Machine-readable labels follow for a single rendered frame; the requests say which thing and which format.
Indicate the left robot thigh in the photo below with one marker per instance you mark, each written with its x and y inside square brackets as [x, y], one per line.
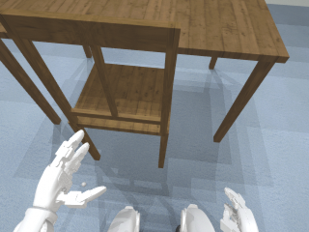
[127, 220]

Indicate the robot thigh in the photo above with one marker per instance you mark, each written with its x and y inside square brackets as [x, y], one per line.
[195, 220]
[127, 220]

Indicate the robot right hand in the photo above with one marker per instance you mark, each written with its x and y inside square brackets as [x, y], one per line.
[242, 219]

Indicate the table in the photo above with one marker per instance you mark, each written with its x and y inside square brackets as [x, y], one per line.
[232, 29]

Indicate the right robot thigh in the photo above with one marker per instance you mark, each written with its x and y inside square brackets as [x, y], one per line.
[195, 220]

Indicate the left robot forearm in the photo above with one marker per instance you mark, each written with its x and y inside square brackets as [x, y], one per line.
[37, 219]

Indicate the chair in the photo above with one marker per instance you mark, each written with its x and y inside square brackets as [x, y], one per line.
[115, 97]

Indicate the robot left hand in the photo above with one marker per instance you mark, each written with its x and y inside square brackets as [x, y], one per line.
[58, 175]

